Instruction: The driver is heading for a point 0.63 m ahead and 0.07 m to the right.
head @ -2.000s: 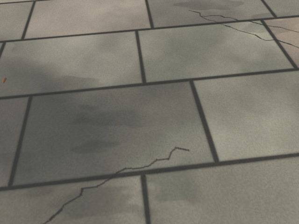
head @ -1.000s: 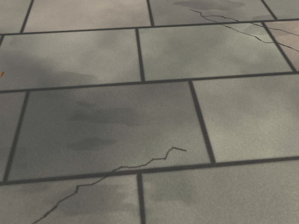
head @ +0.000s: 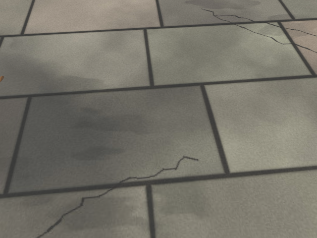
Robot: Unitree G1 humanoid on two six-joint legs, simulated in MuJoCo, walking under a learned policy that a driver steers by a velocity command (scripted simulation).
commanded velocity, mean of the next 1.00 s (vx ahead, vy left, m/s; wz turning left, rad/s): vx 0.67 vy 0.00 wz -0.02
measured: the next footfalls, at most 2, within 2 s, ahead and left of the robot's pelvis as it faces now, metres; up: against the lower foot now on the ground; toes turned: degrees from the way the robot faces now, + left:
left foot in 0.76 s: +0.55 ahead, +0.07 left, +0.00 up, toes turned +5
right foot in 1.20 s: +0.89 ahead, -0.08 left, +0.00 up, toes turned -1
